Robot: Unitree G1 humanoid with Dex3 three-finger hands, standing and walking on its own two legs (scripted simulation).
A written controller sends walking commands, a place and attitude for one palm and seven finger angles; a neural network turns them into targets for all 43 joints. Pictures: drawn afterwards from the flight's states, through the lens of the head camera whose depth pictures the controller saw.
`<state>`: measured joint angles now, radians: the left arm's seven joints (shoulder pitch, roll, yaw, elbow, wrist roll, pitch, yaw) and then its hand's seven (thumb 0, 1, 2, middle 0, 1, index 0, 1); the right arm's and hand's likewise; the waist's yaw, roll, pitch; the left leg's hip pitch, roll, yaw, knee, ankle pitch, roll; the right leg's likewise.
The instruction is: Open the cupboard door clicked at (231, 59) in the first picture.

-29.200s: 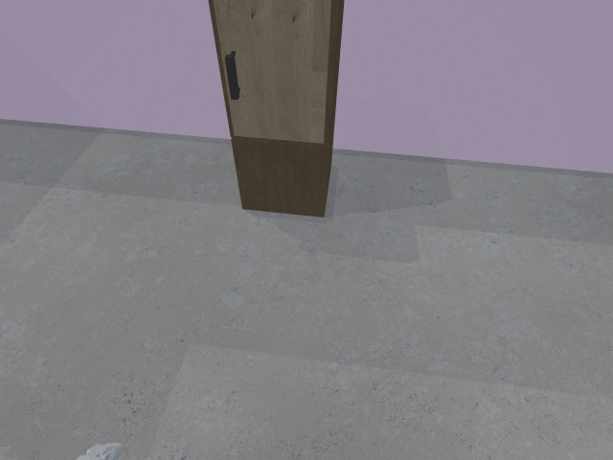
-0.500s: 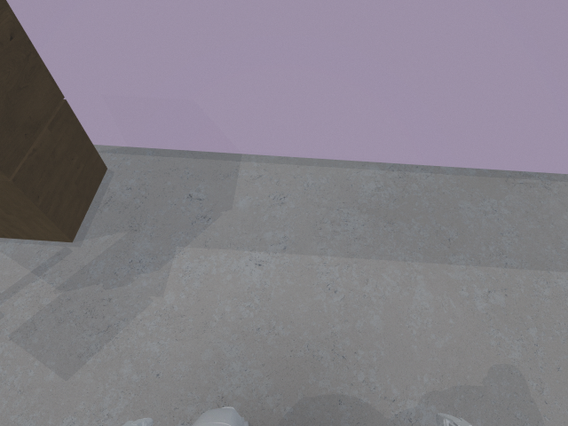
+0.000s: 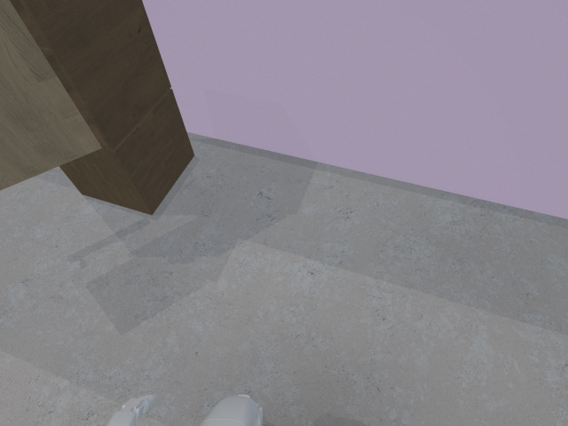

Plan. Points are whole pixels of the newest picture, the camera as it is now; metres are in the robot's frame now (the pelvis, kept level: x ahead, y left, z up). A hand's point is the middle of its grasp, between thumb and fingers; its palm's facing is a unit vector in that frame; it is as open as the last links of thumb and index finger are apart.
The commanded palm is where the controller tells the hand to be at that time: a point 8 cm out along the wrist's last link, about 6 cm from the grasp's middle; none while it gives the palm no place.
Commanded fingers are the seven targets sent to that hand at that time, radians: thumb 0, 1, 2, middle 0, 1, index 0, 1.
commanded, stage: turn to face it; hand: left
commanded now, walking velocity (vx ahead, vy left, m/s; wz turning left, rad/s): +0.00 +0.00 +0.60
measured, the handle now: out of the picture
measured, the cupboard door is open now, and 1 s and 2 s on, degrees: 54 54 54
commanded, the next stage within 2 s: take the last steps up to it in 0.84 s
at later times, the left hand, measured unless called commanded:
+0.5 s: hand out of the picture +0.06 +0.23 -0.15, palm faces +0.31 -0.91 -0.28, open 7.3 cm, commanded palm none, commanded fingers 0.00 0.90 0.90 -0.20 -0.30 -0.20 -0.30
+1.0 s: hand out of the picture -0.03 +0.19 -0.17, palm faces +0.54 -0.81 -0.23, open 7.3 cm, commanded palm none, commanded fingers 0.00 0.90 0.90 -0.20 -0.30 -0.20 -0.30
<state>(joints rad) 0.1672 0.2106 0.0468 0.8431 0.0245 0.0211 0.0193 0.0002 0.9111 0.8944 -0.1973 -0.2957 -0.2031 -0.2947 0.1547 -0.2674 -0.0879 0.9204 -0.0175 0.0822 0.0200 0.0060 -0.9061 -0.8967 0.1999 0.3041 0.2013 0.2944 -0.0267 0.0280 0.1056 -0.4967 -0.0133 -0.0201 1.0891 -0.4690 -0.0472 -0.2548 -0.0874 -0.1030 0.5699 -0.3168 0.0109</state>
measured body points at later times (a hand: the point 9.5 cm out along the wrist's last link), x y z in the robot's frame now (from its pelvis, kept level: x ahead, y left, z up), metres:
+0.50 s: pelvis +0.02 -0.01 +0.00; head +0.08 +0.00 +0.44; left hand +0.04 +0.28 -0.13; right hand +0.17 -0.23 -0.15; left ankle -0.01 +0.13 -0.73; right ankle +0.05 -0.14 -0.72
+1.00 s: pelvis +0.04 -0.01 +0.00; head +0.07 +0.03 +0.45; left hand -0.05 +0.23 -0.15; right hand +0.25 -0.17 -0.14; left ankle -0.02 +0.09 -0.73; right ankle +0.08 -0.15 -0.69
